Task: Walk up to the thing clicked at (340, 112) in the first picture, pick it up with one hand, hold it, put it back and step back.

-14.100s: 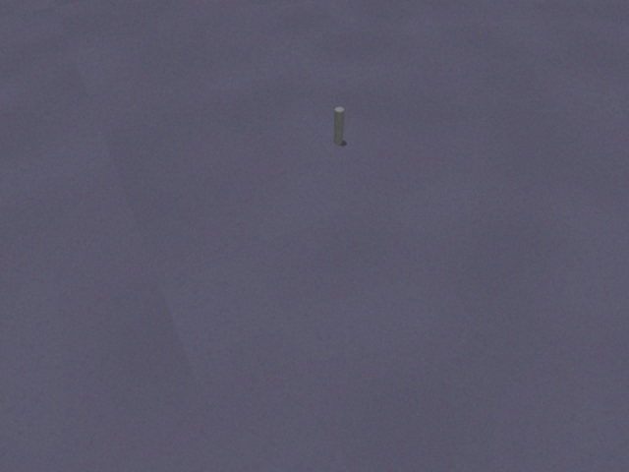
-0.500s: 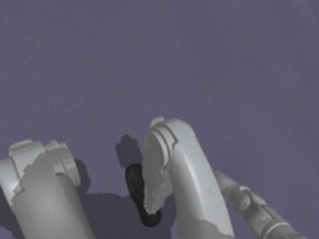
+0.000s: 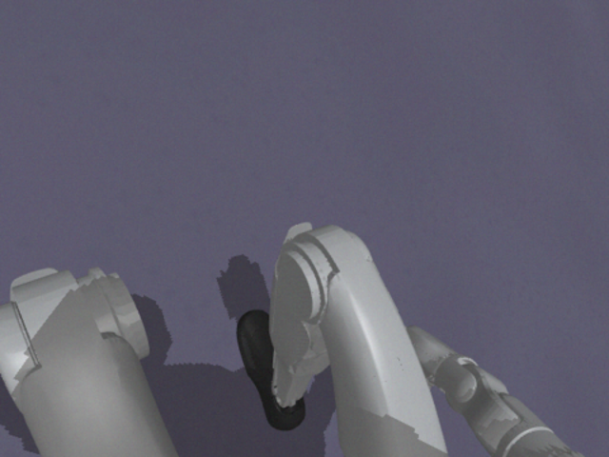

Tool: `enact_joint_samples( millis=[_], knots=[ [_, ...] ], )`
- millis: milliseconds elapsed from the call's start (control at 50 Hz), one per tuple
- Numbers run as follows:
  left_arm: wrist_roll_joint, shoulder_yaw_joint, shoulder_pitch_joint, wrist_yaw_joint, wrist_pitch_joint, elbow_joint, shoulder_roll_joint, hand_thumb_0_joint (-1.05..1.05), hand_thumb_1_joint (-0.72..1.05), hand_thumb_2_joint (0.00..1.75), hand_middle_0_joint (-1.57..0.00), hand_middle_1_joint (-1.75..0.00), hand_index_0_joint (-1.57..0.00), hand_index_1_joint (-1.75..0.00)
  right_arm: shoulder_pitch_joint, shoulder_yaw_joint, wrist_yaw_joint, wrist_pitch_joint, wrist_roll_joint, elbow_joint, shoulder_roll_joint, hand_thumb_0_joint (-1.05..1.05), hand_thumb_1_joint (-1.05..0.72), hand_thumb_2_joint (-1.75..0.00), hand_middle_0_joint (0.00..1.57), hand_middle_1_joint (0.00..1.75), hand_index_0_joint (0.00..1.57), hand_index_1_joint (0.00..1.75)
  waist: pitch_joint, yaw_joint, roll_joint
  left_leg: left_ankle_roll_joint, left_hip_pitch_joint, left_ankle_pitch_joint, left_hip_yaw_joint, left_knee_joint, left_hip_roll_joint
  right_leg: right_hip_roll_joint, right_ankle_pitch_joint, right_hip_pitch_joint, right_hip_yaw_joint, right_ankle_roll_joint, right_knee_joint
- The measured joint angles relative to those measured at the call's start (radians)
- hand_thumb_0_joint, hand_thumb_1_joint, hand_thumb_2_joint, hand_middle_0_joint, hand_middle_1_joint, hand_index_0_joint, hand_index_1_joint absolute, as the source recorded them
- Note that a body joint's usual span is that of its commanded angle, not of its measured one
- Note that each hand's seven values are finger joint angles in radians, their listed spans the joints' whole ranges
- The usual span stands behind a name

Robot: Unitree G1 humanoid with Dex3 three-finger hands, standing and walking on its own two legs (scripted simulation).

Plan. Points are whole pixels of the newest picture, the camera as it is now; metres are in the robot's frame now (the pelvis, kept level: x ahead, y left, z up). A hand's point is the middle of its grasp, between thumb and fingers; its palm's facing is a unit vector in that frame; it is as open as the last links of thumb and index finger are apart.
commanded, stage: settle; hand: left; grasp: from the side
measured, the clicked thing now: out of the picture +0.41 +0.34 -0.19
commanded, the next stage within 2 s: lift in 1.86 s
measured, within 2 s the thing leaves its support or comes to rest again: leaves its support in 0.18 s
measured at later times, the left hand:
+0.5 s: hand out of the picture +0.39 +0.36 -0.07, palm faces +0.45 -0.89 -0.03, open 5.9 cm
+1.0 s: hand out of the picture +0.39 +0.36 +0.01, palm faces +0.43 -0.90 -0.06, open 5.9 cm
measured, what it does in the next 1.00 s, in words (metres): rises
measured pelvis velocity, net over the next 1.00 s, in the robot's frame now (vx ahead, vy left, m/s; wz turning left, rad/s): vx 0.02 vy -0.02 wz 0.14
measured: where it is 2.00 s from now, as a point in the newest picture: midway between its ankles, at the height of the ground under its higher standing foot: (204, 426)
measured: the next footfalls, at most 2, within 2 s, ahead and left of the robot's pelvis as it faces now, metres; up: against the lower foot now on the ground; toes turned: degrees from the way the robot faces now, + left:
none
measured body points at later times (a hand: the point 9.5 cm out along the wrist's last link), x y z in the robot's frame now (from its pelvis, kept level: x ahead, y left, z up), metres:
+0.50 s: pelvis +0.00 -0.01 +0.02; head +0.19 +0.16 +0.39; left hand +0.36 +0.40 -0.06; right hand +0.21 -0.24 -0.04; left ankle +0.08 +0.13 -0.25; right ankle +0.13 -0.12 -0.25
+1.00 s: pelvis +0.02 -0.02 +0.05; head +0.21 +0.10 +0.44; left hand +0.36 +0.40 +0.02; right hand +0.20 -0.25 -0.06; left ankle +0.08 +0.13 -0.25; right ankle +0.13 -0.12 -0.25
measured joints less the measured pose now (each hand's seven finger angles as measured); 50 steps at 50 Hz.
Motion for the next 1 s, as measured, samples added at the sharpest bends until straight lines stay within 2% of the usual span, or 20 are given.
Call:
enact_joint_samples(
  millis=[60,160,260,460,640,840,1000],
  knots=[
    [0.007,-0.001,0.003,-0.008,0.01,-0.034,-0.009,0.0,0.1,1.06,-0.89,-1.15,-0.97,-1.19,0.004,-0.008,0.0,0.004,0.004,-0.003,0.003,0.0,-0.89,-0.9,0.21,0.3,0.2,0.3,-0.003,0.003,0.002,-0.003,0.001,-0.001,0.001,-0.003,0.0,-0.002,-0.002,0.0,0.0,-0.004,-0.001],
    [0.008,0.005,0.027,-0.02,0.06,-0.085,-0.032,0.01,0.08,1.09,-0.9,-1.14,-0.98,-1.16,0.018,-0.029,-0.002,0.009,0.015,-0.006,0.008,0.0,-0.89,-0.9,0.21,0.3,0.2,0.3,-0.019,0.01,0.013,-0.007,0.0,-0.001,0.007,-0.014,-0.001,-0.006,-0.004,-0.003,0.003,-0.008,-0.005],
    [0.0,-0.001,0.059,-0.019,0.108,-0.201,-0.083,0.01,0.07,1.1,-0.91,-1.14,-0.98,-1.16,0.041,-0.065,-0.004,0.01,0.03,0.0,0.011,0.0,-0.9,-0.9,0.21,0.3,0.2,0.3,-0.042,0.029,0.03,-0.01,0.0,0.003,0.022,-0.032,-0.002,-0.015,-0.008,-0.007,0.011,-0.012,-0.01],
    [-0.007,-0.048,0.076,-0.029,0.219,-0.345,-0.152,0.01,0.07,1.11,-0.92,-1.13,-0.99,-1.15,0.092,-0.168,-0.011,0.013,0.09,0.014,0.027,0.0,-0.9,-0.9,0.21,0.3,0.2,0.3,-0.148,0.062,0.103,-0.005,-0.02,0.019,0.07,-0.085,-0.005,-0.036,-0.018,-0.028,0.039,-0.025,-0.033],
    [-0.015,-0.087,0.076,-0.061,0.314,-0.399,-0.206,0.02,0.06,1.12,-0.92,-1.12,-1.0,-1.14,0.147,-0.252,-0.017,0.021,0.156,0.039,0.045,0.0,-0.89,-0.9,0.21,0.3,0.2,0.3,-0.238,0.087,0.167,0.007,-0.036,0.032,0.125,-0.136,-0.004,-0.052,-0.027,-0.053,0.077,-0.03,-0.052],
    [-0.03,-0.081,0.097,-0.101,0.38,-0.465,-0.265,0.02,0.06,1.12,-0.93,-1.12,-1.01,-1.13,0.198,-0.312,-0.034,0.025,0.211,0.066,0.066,0.0,-0.88,-0.89,0.21,0.3,0.2,0.3,-0.288,0.102,0.196,-0.003,-0.027,0.03,0.173,-0.203,-0.003,-0.069,-0.045,-0.066,0.11,-0.045,-0.08],
    [-0.042,-0.06,0.077,-0.134,0.413,-0.501,-0.287,0.02,0.06,1.12,-0.93,-1.12,-1.01,-1.13,0.209,-0.352,-0.05,0.013,0.23,0.093,0.068,0.0,-0.88,-0.89,0.21,0.3,0.2,0.3,-0.316,0.109,0.22,-0.012,-0.008,0.021,0.196,-0.25,-0.002,-0.077,-0.06,-0.066,0.126,-0.057,-0.104]
  ],
)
